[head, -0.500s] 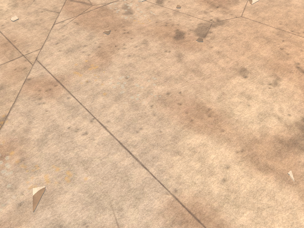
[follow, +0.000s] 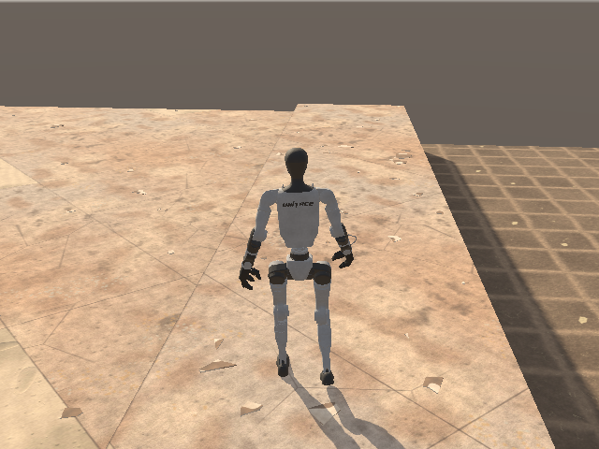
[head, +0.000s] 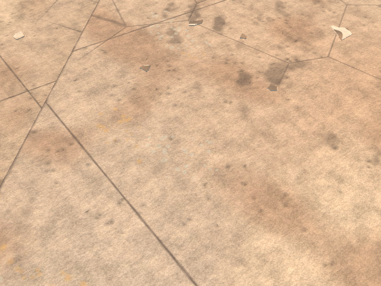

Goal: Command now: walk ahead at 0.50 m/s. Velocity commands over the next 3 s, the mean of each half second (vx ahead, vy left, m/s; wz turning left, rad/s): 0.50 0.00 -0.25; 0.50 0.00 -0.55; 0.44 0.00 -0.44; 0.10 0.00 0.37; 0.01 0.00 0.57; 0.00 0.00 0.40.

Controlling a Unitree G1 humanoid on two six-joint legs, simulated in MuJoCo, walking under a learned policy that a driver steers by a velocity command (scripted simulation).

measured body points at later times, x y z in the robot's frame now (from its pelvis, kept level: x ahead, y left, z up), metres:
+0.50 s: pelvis +0.28 -0.05 -0.01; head +0.32 -0.06 +0.43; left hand +0.51 +0.17 -0.10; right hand +0.27 -0.34 -0.14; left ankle +0.10 +0.10 -0.68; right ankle +0.37 -0.14 -0.73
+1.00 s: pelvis +0.57 -0.08 -0.01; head +0.59 -0.09 +0.44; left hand +0.73 +0.16 -0.12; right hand +0.65 -0.40 -0.07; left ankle +0.69 -0.01 -0.73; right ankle +0.38 -0.14 -0.68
